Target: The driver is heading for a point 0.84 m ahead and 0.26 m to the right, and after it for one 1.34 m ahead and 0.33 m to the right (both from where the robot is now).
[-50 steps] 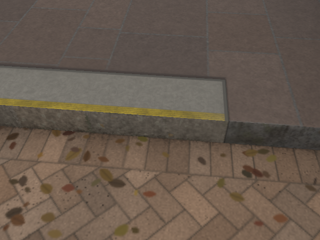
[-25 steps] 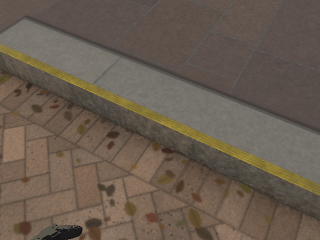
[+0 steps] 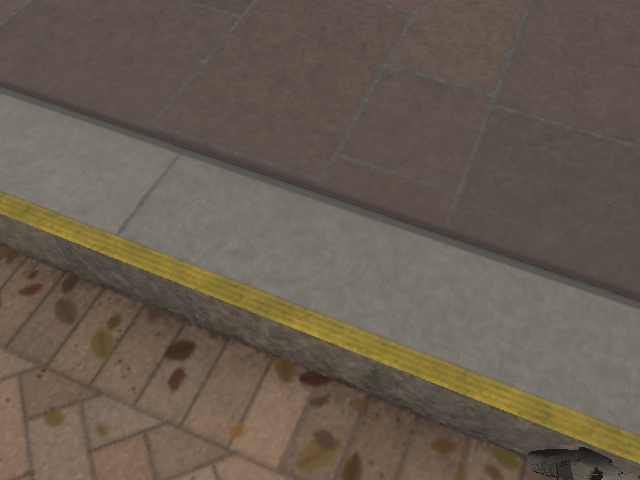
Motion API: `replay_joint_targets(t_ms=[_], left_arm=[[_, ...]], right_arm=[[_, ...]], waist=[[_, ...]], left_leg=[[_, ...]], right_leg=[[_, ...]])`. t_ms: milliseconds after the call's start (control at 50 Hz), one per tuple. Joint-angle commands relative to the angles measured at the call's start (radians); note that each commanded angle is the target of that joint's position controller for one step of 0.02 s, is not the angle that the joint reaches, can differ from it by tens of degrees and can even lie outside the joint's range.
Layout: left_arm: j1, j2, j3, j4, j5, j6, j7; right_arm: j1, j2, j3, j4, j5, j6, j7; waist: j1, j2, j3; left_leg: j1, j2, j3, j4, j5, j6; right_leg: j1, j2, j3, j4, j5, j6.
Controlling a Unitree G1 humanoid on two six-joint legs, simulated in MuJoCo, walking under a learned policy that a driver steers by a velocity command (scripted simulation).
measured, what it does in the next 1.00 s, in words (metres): walks ahead, turning right: left foot, then right foot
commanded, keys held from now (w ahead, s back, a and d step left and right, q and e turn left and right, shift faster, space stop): e+shift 0.54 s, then w+e+shift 0.04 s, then w+shift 0.08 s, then w+q+shift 0.34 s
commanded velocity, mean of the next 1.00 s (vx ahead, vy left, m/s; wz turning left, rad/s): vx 0.29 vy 0.00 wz -0.56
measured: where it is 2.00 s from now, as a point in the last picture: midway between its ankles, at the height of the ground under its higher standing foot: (479, 225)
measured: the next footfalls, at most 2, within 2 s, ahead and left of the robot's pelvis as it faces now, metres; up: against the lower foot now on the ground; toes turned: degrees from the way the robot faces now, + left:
left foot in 0.10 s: +0.15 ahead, +0.14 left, +0.00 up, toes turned -15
right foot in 0.56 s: -0.01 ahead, -0.09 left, +0.00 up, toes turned -38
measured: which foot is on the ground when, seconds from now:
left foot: up 0.00-0.08, down 0.10-0.56, up 0.58-1.00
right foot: down 0.00-0.12, up 0.14-0.54, down 0.56-1.00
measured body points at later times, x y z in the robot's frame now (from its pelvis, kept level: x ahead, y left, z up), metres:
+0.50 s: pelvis +0.02 +0.05 +0.01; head +0.05 +0.02 +0.46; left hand +0.32 +0.20 -0.06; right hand +0.03 -0.28 -0.08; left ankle +0.11 +0.15 -0.72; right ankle -0.03 -0.08 -0.69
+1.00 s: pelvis +0.14 -0.07 +0.01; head +0.14 -0.04 +0.46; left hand +0.37 +0.11 -0.11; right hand +0.05 -0.35 -0.09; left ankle +0.30 -0.03 -0.68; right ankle -0.05 -0.07 -0.72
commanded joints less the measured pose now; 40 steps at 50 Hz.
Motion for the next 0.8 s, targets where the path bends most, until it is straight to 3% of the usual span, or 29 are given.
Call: replay_joint_targets(t_ms=[20,60,80,100,120,140,160,180,200,220,240,280,340,400,440,480,520,540,560,580,600,620,640,660,700,740,800], left_arm=[[-0.089,0.183,0.063,-0.112,-0.005,0.016,-0.004],[-0.079,0.181,0.071,-0.108,-0.003,0.036,-0.01],[-0.079,0.174,0.072,-0.105,-0.007,0.039,-0.01],[-0.071,0.157,0.068,-0.102,-0.015,0.035,-0.007],[-0.005,0.099,0.054,-0.099,-0.027,0.027,-0.002],[-0.009,0.086,0.058,-0.12,-0.028,0.016,0.0],[-0.037,0.21,0.081,-0.102,0.014,0.012,-0.001],[-0.027,0.197,0.085,-0.097,0.012,0.018,-0.011],[0.001,0.167,0.076,-0.09,0.012,0.029,-0.019],[0.038,0.162,0.076,-0.11,-0.085,0.034,0.019],[0.023,0.156,0.067,-0.12,-0.085,0.04,0.031],[-0.081,0.13,0.051,-0.186,-0.061,0.038,0.04],[-0.147,0.099,0.029,-0.253,-0.054,0.03,0.019],[-0.167,0.097,0.019,-0.285,-0.05,0.031,-0.004],[-0.169,0.114,0.024,-0.292,-0.048,0.039,-0.01],[-0.168,0.129,0.031,-0.3,-0.049,0.049,-0.016],[-0.136,0.141,0.045,-0.295,-0.05,0.062,-0.017],[-0.082,0.162,0.06,-0.272,-0.05,0.066,-0.007],[0.043,0.169,0.053,-0.223,0.019,0.054,-0.019],[0.113,0.373,0.101,-0.215,0.008,0.052,-0.019],[0.111,0.361,0.11,-0.248,0.005,0.044,-0.012],[0.054,0.309,0.085,-0.235,0.015,0.048,-0.004],[-0.044,0.262,0.064,-0.241,0.013,0.051,0.002],[-0.091,0.234,0.05,-0.239,0.001,0.04,0.002],[-0.11,0.164,0.021,-0.227,-0.003,0.002,-0.003],[-0.062,0.168,0.018,-0.193,-0.006,-0.032,-0.013],[-0.004,0.18,0.022,-0.16,0.001,-0.057,-0.009]], right_arm=[[0.106,-0.12,-0.036,-0.023,0.011,0.012,-0.007],[0.108,-0.126,-0.04,-0.019,0.025,0.004,-0.011],[0.141,-0.134,-0.044,-0.01,0.026,-0.006,-0.016],[0.187,-0.157,-0.054,0.003,0.024,-0.021,-0.026],[0.196,-0.235,-0.074,-0.01,0.019,-0.03,-0.04],[0.086,-0.32,-0.091,-0.041,-0.007,-0.025,-0.038],[0.04,-0.227,-0.077,-0.041,0.002,-0.016,-0.037],[0.011,-0.169,-0.061,-0.045,0.006,-0.017,-0.035],[-0.02,-0.149,-0.056,-0.048,0.008,-0.019,-0.031],[-0.091,-0.146,-0.066,-0.076,0.028,-0.029,-0.044],[-0.085,-0.127,-0.056,-0.086,0.027,-0.031,-0.052],[-0.006,-0.146,-0.065,-0.063,0.024,-0.026,-0.056],[0.072,-0.206,-0.093,-0.032,0.014,-0.012,-0.048],[0.06,-0.251,-0.119,-0.028,0.016,-0.012,-0.029],[0.054,-0.269,-0.134,-0.02,0.022,-0.017,-0.014],[0.054,-0.275,-0.145,-0.01,0.038,-0.025,-0.001],[0.05,-0.262,-0.15,0.004,0.058,-0.029,0.008],[0.085,-0.23,-0.147,0.025,0.064,-0.03,0.013],[0.199,-0.199,-0.137,0.048,0.015,-0.013,0.049],[0.149,-0.094,-0.11,-0.061,0.003,-0.002,0.063],[0.016,-0.144,-0.107,-0.083,-0.049,0.003,0.063],[-0.049,-0.169,-0.115,-0.092,-0.036,-0.003,0.071],[0.004,-0.191,-0.125,-0.063,-0.013,-0.015,0.079],[0.068,-0.2,-0.127,-0.027,-0.016,-0.022,0.085],[0.175,-0.191,-0.122,0.048,-0.02,-0.022,0.097],[0.154,-0.183,-0.118,0.059,-0.004,-0.018,0.104],[0.111,-0.178,-0.113,0.058,0.014,-0.016,0.11]], waist=[[-0.066,-0.087,-0.225],[-0.054,-0.141,-0.171],[-0.072,-0.153,-0.154],[-0.097,-0.132,-0.146],[-0.077,0.025,-0.188],[-0.062,0.31,-0.157],[-0.043,0.126,-0.113],[-0.017,0.094,-0.124],[0.004,0.073,-0.124],[0.01,0.182,-0.126],[-0.008,0.163,-0.123],[-0.067,0.124,-0.106],[-0.116,0.14,-0.139],[-0.118,0.146,-0.159],[-0.112,0.147,-0.172],[-0.102,0.159,-0.187],[-0.065,0.15,-0.211],[-0.046,0.112,-0.223],[0.001,-0.043,-0.234],[-0.031,-0.369,-0.213],[0.076,-0.225,-0.254],[0.055,-0.202,-0.158],[-0.015,-0.208,-0.103],[-0.057,-0.217,-0.108],[-0.091,-0.182,-0.147],[-0.078,-0.148,-0.116],[-0.054,-0.148,-0.066]], left_leg=[[0.264,-0.061,0.066,-0.137,0.05,0.01],[0.33,-0.09,0.069,-0.288,0.024,0.023],[0.408,-0.096,0.061,-0.405,0.027,0.039],[0.507,-0.06,0.039,-0.555,0.039,0.061],[0.571,0.171,-0.155,-0.71,-0.143,0.108],[0.493,0.428,-0.463,-0.843,-0.249,0.237],[0.377,0.393,-0.335,-0.813,-0.09,0.256],[0.324,0.317,-0.209,-0.759,0.059,0.238],[0.323,0.262,-0.098,-0.731,0.176,0.22],[0.405,0.229,-0.042,-0.696,0.217,0.181],[0.413,0.219,0.021,-0.694,0.26,0.181],[0.473,0.23,0.059,-0.699,0.283,0.214],[0.552,0.276,0.088,-0.694,0.325,0.259],[0.508,0.302,0.164,-0.684,0.344,0.261],[0.491,0.322,0.202,-0.669,0.37,0.253],[0.509,0.347,0.224,-0.632,0.402,0.23],[0.498,0.35,0.271,-0.542,0.385,0.167],[0.436,0.319,0.316,-0.452,0.328,0.107],[0.268,0.25,0.418,-0.199,-0.005,0.032],[-0.145,0.073,0.387,0.071,-0.405,-0.045],[-0.26,0.067,0.177,0.171,-0.303,-0.032],[-0.277,0.08,0.133,0.163,-0.153,-0.002],[-0.22,0.094,0.143,0.112,-0.026,0.004],[-0.145,0.094,0.156,0.084,0.055,-0.005],[-0.039,0.086,0.203,0.081,0.165,-0.017],[-0.069,0.088,0.214,0.031,0.209,-0.013],[-0.141,0.082,0.182,-0.02,0.245,0.001]], right_leg=[[-0.005,-0.223,0.359,-0.175,-0.381,-0.066],[-0.023,-0.21,0.406,-0.185,-0.5,-0.033],[-0.056,-0.201,0.421,-0.173,-0.538,0.001],[-0.104,-0.161,0.401,-0.139,-0.61,0.056],[-0.131,-0.095,0.28,0.066,-0.689,0.109],[-0.254,0.04,-0.033,0.437,-0.634,0.139],[-0.212,-0.108,-0.059,0.593,-0.504,0.158],[-0.138,-0.115,-0.074,0.672,-0.443,0.153],[-0.128,-0.125,-0.087,0.762,-0.404,0.15],[-0.223,-0.18,-0.071,0.841,-0.365,0.172],[-0.246,-0.197,-0.101,0.868,-0.342,0.185],[-0.301,-0.242,-0.151,0.769,-0.293,0.216],[-0.283,-0.301,-0.165,0.646,-0.312,0.232],[-0.165,-0.322,-0.201,0.521,-0.336,0.202],[-0.088,-0.314,-0.234,0.443,-0.349,0.174],[-0.03,-0.308,-0.246,0.351,-0.359,0.141],[0.086,-0.279,-0.267,0.18,-0.285,0.087],[0.206,-0.248,-0.257,0.083,-0.214,0.048],[0.394,-0.322,-0.083,-0.091,-0.279,0.02],[0.53,-0.58,0.396,-0.076,-0.282,-0.133],[0.521,-0.59,0.477,-0.199,-0.666,-0.203],[0.427,-0.55,0.404,-0.262,-0.88,-0.174],[0.345,-0.501,0.317,-0.282,-0.818,-0.134],[0.315,-0.442,0.24,-0.28,-0.723,-0.107],[0.3,-0.391,0.119,-0.292,-0.601,-0.08],[0.34,-0.4,0.08,-0.314,-0.561,-0.083],[0.389,-0.456,0.047,-0.346,-0.572,-0.085]])
Keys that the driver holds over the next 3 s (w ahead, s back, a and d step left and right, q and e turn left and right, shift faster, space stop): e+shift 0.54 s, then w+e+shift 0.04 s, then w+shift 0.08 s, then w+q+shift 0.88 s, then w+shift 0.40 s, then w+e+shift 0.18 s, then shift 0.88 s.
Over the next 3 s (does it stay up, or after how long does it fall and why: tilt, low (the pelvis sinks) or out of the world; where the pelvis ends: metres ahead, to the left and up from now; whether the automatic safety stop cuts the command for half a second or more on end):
stays up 1.60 -0.16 0.18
